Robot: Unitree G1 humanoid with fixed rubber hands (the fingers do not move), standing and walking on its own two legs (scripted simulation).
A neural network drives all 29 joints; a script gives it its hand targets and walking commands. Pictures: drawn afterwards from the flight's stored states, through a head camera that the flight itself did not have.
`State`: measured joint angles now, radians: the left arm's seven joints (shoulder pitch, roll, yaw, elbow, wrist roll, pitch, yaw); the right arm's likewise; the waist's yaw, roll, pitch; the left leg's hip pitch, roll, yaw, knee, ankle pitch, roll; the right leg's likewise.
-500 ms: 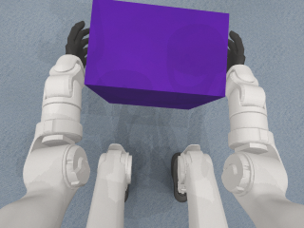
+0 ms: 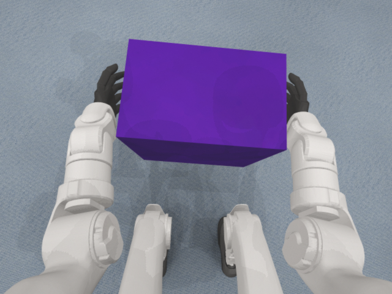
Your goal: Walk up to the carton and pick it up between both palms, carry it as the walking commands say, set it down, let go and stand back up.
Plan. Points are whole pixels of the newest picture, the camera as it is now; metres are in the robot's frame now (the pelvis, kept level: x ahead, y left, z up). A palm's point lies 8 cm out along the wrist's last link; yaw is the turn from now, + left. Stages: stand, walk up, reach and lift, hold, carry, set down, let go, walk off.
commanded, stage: reach and lift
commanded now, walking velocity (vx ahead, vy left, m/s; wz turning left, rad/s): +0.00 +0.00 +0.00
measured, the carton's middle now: (199, 118) +0.48 +0.01 -0.13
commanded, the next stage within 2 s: none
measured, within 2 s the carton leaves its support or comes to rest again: neither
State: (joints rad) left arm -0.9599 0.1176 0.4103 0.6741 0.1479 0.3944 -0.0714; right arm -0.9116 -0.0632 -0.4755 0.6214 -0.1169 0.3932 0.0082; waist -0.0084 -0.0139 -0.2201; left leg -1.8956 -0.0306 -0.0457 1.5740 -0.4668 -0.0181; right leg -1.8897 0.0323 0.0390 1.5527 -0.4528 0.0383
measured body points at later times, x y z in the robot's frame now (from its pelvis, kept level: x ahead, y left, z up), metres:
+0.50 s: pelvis +0.02 +0.00 +0.07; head +0.23 +0.01 +0.46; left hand +0.47 +0.19 +0.00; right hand +0.46 -0.18 +0.00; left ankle +0.09 +0.12 -0.51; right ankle +0.10 -0.13 -0.51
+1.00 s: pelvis +0.05 +0.00 +0.13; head +0.22 +0.01 +0.55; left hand +0.45 +0.18 +0.08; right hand +0.44 -0.19 +0.08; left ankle +0.09 +0.12 -0.51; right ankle +0.10 -0.13 -0.51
